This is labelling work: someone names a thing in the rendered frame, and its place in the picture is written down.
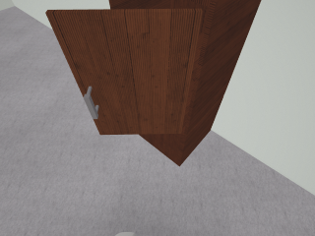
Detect cupboard door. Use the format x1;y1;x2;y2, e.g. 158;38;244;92
45;8;203;135

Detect handle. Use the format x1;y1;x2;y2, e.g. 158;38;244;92
84;86;99;119

